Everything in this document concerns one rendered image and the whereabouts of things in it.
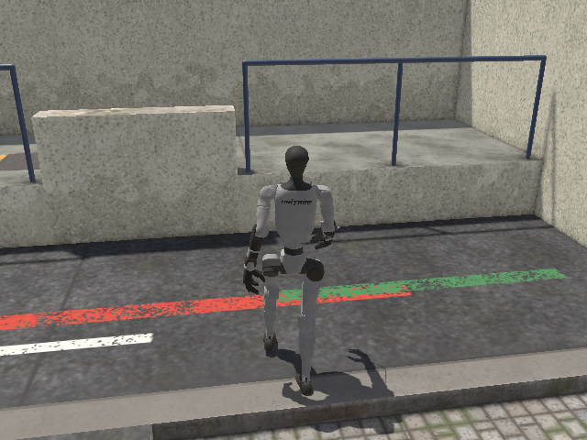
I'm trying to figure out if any right robot upper arm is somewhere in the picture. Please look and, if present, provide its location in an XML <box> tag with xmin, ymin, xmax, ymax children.
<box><xmin>315</xmin><ymin>185</ymin><xmax>335</xmax><ymax>232</ymax></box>

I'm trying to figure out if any robot right foot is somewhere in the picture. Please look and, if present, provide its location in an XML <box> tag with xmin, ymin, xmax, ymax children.
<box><xmin>295</xmin><ymin>371</ymin><xmax>313</xmax><ymax>396</ymax></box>

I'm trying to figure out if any robot left forearm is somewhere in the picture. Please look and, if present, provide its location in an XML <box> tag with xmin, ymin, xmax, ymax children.
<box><xmin>244</xmin><ymin>224</ymin><xmax>263</xmax><ymax>271</ymax></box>

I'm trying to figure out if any robot left shin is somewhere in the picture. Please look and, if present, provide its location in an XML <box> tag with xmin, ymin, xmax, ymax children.
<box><xmin>264</xmin><ymin>286</ymin><xmax>276</xmax><ymax>340</ymax></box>

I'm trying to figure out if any robot left hand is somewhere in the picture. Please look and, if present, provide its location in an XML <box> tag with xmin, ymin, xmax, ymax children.
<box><xmin>243</xmin><ymin>269</ymin><xmax>265</xmax><ymax>294</ymax></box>

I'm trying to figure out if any robot right forearm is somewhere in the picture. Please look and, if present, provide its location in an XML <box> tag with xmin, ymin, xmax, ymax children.
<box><xmin>322</xmin><ymin>220</ymin><xmax>336</xmax><ymax>241</ymax></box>

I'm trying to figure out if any left robot upper arm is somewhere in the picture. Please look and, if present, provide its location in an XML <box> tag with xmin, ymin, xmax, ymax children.
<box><xmin>255</xmin><ymin>185</ymin><xmax>277</xmax><ymax>238</ymax></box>

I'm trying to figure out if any robot right hand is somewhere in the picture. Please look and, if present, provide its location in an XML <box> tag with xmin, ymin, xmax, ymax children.
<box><xmin>310</xmin><ymin>231</ymin><xmax>332</xmax><ymax>249</ymax></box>

